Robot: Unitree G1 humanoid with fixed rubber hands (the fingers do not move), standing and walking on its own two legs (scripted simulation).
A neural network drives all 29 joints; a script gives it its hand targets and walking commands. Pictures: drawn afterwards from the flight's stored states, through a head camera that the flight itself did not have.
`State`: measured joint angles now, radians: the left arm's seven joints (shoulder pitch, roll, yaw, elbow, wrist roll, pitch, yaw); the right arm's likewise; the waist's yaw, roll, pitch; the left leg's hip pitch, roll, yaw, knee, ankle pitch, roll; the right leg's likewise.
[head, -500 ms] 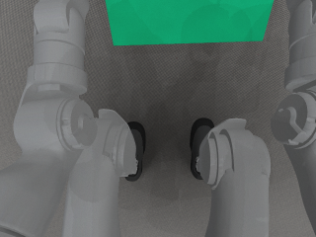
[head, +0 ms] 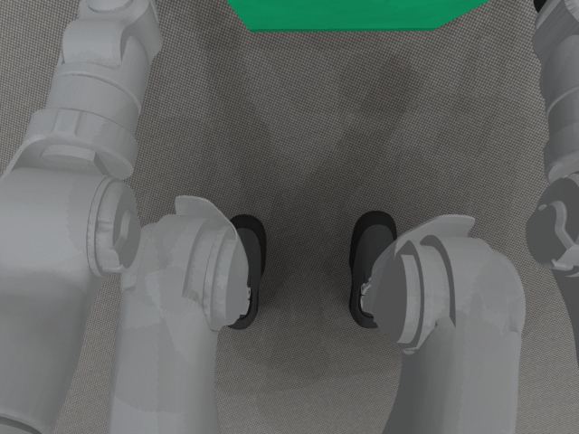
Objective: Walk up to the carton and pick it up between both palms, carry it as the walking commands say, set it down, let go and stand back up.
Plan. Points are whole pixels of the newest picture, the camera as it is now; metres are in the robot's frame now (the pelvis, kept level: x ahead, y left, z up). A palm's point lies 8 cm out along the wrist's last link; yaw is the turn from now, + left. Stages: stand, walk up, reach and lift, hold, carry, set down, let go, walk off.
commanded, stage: set down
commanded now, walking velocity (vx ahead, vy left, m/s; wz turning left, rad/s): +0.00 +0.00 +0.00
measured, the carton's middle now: out of the picture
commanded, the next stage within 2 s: let go in 1.46 s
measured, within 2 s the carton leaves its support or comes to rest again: neither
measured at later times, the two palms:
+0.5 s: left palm out of the picture +0.56 +0.16 -0.11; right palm out of the picture +0.56 -0.25 -0.11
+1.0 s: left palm out of the picture +0.56 +0.16 +0.03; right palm out of the picture +0.56 -0.26 +0.04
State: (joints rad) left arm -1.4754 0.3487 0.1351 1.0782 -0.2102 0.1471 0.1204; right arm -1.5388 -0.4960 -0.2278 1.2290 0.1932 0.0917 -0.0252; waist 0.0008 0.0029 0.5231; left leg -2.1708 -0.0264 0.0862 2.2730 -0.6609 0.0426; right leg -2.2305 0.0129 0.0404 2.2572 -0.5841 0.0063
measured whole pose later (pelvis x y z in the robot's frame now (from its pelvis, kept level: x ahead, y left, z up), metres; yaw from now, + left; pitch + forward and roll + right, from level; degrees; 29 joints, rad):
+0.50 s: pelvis +0.00 +0.00 +0.03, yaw +0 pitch +30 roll +3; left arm -1.43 0.36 0.12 0.72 -0.25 0.35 0.19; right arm -1.47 -0.51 -0.23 0.81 0.19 0.31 -0.08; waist 0.00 0.00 0.53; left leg -2.06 -0.03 0.09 2.19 -0.66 0.04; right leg -2.13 0.01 0.04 2.18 -0.58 0.01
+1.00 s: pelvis -0.01 +0.00 +0.16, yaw -1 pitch +31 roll +3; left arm -1.38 0.40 0.15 0.53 -0.25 0.52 0.16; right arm -1.43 -0.56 -0.23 0.59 0.19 0.48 -0.01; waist 0.00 0.00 0.53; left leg -1.73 -0.03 0.08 1.75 -0.57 0.04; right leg -1.79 0.02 0.06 1.76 -0.50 0.01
